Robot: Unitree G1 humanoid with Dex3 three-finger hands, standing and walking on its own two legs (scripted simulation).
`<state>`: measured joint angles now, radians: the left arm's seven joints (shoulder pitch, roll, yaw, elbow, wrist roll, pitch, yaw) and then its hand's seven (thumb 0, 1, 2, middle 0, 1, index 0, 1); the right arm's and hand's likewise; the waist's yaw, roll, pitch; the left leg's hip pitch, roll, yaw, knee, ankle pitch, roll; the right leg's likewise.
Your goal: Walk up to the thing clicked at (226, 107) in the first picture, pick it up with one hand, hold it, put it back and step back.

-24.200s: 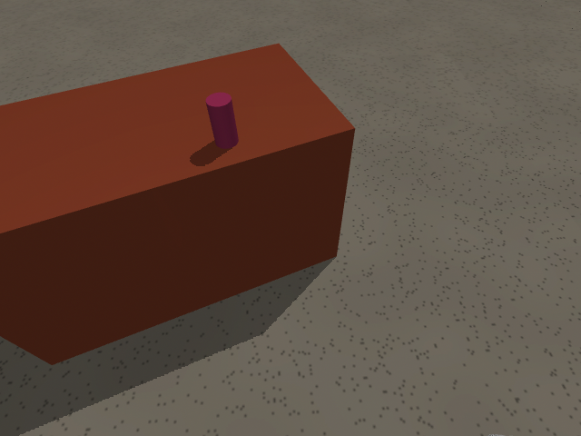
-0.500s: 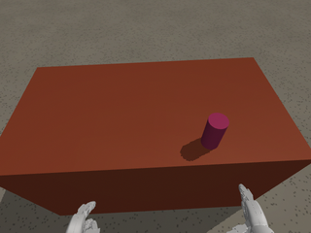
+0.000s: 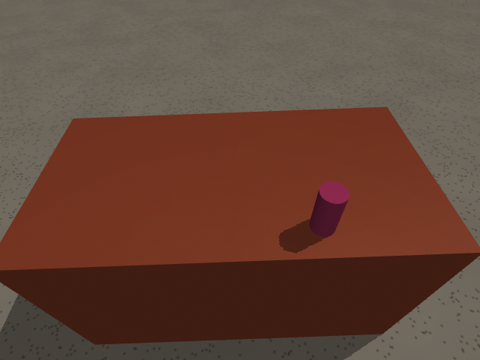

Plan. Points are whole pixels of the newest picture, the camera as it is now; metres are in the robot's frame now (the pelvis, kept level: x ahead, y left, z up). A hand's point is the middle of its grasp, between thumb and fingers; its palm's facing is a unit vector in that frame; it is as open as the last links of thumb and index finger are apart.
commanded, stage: home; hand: right
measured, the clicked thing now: (327, 210) +0.43 -0.18 -0.06
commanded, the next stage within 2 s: stand in 1.50 s
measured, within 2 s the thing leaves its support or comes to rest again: neither
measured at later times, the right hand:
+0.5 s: hand out of the picture +0.06 -0.26 -0.15, palm faces -0.06 +0.93 -0.36, open 17.2 cm
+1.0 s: hand out of the picture +0.09 -0.25 -0.15, palm faces -0.06 +0.93 -0.36, open 17.2 cm
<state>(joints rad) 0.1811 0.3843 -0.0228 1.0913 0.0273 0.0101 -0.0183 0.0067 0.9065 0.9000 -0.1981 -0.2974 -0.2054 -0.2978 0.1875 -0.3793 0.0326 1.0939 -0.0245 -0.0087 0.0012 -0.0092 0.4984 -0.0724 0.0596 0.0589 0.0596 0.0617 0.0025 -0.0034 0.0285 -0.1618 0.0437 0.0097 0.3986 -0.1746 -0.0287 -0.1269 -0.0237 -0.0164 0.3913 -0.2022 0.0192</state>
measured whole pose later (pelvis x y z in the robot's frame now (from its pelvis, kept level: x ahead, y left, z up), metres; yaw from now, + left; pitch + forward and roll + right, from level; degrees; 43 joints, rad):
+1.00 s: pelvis +0.02 +0.01 +0.00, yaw +0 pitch -3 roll +0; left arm 0.12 0.36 0.00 1.13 0.02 0.00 -0.01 0.00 0.91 0.90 -0.20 -0.30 -0.21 -0.30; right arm 0.13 -0.35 0.02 1.11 -0.02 -0.01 0.00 -0.01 0.48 -0.08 0.06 0.06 0.06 0.06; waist 0.01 -0.01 0.05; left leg -0.14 0.03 0.01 0.35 -0.17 -0.02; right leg -0.09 -0.03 -0.02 0.33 -0.19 0.03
